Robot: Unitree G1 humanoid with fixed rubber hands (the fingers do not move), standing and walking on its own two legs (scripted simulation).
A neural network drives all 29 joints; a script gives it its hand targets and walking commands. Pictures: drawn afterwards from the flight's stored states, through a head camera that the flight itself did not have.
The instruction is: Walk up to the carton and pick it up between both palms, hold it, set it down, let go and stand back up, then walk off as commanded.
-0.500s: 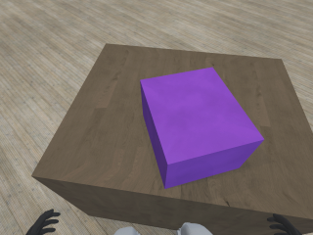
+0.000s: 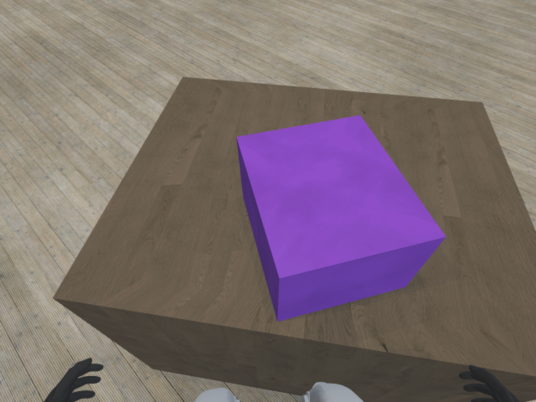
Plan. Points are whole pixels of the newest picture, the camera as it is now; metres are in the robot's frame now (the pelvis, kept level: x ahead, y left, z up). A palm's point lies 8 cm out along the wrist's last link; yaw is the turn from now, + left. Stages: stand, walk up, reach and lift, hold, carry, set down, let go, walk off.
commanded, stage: walk up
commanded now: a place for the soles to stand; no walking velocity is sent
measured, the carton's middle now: (321, 212) +0.43 -0.08 -0.01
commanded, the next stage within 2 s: none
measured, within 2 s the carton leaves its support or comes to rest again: neither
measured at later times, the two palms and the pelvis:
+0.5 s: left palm out of the picture +0.12 +0.33 -0.07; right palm out of the picture +0.09 -0.31 -0.06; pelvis -0.01 +0.01 +0.00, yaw +0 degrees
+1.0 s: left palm out of the picture +0.12 +0.33 -0.07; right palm out of the picture +0.09 -0.31 -0.05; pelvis -0.01 +0.02 +0.00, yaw -1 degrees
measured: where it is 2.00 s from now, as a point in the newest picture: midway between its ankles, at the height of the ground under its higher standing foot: outside the picture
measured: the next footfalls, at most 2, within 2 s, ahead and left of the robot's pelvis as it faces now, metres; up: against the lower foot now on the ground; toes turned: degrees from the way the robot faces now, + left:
none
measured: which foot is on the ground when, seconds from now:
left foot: down 0.00-1.00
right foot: down 0.00-1.00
